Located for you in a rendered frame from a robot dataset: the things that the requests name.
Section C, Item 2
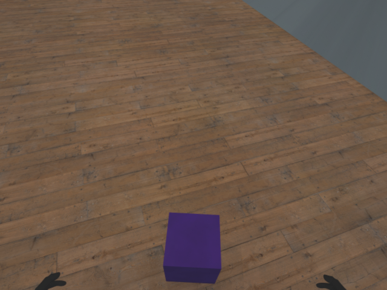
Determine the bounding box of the carton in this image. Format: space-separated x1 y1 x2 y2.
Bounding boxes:
163 213 221 284

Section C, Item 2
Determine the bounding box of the right robot hand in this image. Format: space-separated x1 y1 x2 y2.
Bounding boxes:
316 275 346 290

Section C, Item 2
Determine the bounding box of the left robot hand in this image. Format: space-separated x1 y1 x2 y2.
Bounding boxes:
35 272 66 290

